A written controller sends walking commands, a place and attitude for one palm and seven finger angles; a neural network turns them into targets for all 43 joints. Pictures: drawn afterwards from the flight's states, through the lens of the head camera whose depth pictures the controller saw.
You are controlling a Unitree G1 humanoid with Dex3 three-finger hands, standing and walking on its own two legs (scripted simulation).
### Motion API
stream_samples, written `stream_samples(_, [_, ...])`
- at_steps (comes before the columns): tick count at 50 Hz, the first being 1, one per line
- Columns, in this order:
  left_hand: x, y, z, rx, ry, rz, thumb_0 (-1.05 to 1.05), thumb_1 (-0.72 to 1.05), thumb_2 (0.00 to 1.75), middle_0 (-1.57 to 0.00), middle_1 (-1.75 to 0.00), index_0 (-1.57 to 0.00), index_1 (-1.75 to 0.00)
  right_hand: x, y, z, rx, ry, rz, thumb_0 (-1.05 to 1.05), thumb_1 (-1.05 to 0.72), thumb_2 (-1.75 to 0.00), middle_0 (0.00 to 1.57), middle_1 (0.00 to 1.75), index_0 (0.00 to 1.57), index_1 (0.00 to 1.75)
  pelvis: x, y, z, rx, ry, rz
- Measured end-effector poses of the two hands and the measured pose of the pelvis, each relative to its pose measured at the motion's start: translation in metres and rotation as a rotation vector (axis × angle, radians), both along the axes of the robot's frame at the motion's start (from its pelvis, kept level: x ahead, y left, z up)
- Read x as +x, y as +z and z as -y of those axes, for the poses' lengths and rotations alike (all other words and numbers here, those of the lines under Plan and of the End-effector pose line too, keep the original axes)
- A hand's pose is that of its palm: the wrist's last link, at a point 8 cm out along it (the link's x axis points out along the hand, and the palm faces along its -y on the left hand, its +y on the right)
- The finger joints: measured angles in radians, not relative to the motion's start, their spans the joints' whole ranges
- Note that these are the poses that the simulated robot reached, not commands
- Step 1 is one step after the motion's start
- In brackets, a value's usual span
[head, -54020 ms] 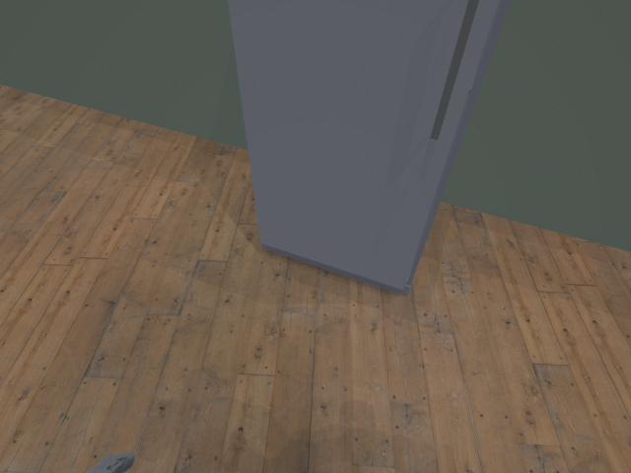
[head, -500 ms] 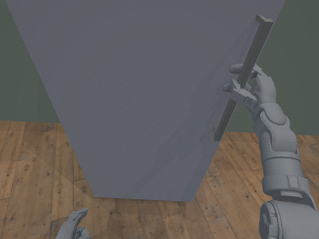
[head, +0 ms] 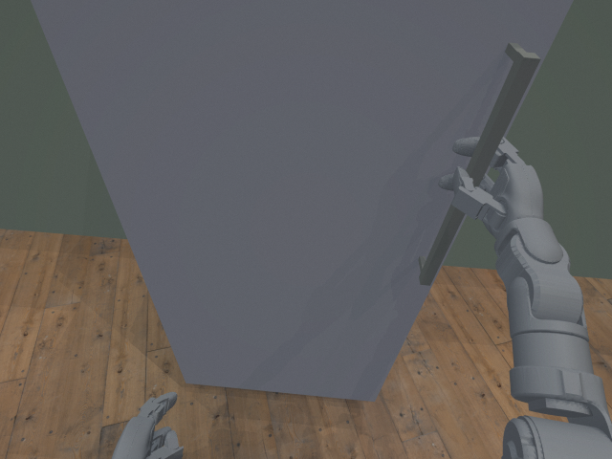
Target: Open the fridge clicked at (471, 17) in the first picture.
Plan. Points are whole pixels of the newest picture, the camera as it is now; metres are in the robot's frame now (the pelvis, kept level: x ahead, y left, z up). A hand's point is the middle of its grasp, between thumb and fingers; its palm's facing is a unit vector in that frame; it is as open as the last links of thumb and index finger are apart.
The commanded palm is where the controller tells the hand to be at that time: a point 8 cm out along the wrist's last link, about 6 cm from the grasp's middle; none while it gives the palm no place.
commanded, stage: grip the handle and tug to test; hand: right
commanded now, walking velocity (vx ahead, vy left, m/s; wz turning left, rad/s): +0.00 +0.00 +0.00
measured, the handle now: (460, 189) +0.45 -0.17 +0.17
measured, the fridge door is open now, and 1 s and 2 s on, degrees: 1 14 40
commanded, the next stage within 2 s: pull the door a little, standing still in 0.10 s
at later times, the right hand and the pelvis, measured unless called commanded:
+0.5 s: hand (461, 196) +0.39 -0.15 +0.20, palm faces +0.02 +1.00 -0.02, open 5.8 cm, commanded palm +0.33 -0.19 +0.20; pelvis +0.03 +0.00 +0.00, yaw +0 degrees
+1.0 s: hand (467, 267) +0.28 -0.13 +0.19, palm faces +0.06 +0.98 -0.20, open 6.4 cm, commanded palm +0.25 -0.18 +0.19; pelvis +0.03 +0.00 +0.01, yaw +0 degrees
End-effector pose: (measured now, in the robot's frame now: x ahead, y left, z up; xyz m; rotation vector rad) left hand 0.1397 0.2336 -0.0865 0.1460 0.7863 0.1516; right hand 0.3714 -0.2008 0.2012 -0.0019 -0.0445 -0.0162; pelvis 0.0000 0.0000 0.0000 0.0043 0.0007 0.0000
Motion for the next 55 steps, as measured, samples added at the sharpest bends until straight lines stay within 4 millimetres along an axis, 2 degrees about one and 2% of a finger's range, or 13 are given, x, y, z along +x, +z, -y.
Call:
stream_samples(11, [0.03,0.007,-0.001,0.004,-0.002,0.015,0.01,0.91,0.9,-0.2,-0.3,-0.2,-0.3,-0.003,0.0,0.0,-0.004,0.009,0.002,0.01,-0.8,-0.81,0.32,1.39,0.29,1.34,0.018,0.0,0.003,0.003,0.009,-0.013])
stream_samples(19, [0.056,0.008,0.009,0.007,-0.053,0.018,0.01,0.91,0.9,-0.2,-0.3,-0.2,-0.3,-0.003,0.001,0.0,-0.005,0.005,-0.011,0.01,-0.79,-0.82,0.34,1.36,0.31,1.34,0.027,0.0,0.003,0.004,-0.009,-0.018])
stream_samples(28, [0.071,0.012,0.019,-0.034,-0.066,0.062,0.01,0.91,0.9,-0.2,-0.3,-0.2,-0.3,-0.011,0.0,-0.001,-0.023,0.004,0.005,0.01,-0.8,-0.81,0.32,1.35,0.26,1.33,0.037,0.0,0.002,0.0,0.007,-0.027])
stream_samples(33, [0.077,0.014,0.018,-0.042,-0.069,0.058,0.01,0.91,0.9,-0.2,-0.3,-0.2,-0.3,-0.031,-0.001,-0.002,-0.029,0.022,0.024,0.0,-0.79,-0.8,0.32,1.35,0.25,1.32,0.045,0.002,0.002,-0.001,0.015,-0.03])
stream_samples(39, [0.092,0.026,0.018,-0.051,-0.078,0.096,0.01,0.91,0.9,-0.2,-0.3,-0.2,-0.3,-0.075,0.0,-0.008,-0.048,0.049,0.029,0.0,-0.78,-0.79,0.33,1.33,0.24,1.32,0.057,0.008,0.002,0.0,0.04,-0.027])
stream_samples(43, [0.106,0.024,0.016,0.006,-0.118,0.125,0.01,0.91,0.9,-0.2,-0.3,-0.2,-0.3,-0.091,0.0,-0.011,-0.18,0.026,0.17,0.0,-0.69,-0.79,0.39,1.35,0.27,1.34,0.053,-0.003,0.0,0.006,0.022,-0.053])
stream_samples(47, [0.101,0.018,0.016,0.026,-0.122,0.057,0.01,0.91,0.9,-0.2,-0.3,-0.2,-0.3,-0.105,-0.004,-0.014,-0.2,-0.011,0.218,-0.02,-0.68,-0.78,0.45,1.37,0.27,1.31,0.04,0.0,0.002,0.015,-0.007,-0.055])
stream_samples(55, [0.061,0.015,0.022,-0.01,-0.082,0.006,0.01,0.91,0.9,-0.2,-0.3,-0.2,-0.3,-0.125,-0.004,-0.021,-0.222,-0.032,0.23,-0.03,-0.69,-0.76,0.46,1.39,0.26,1.29,0.021,0.008,0.0,-0.009,0.002,-0.035])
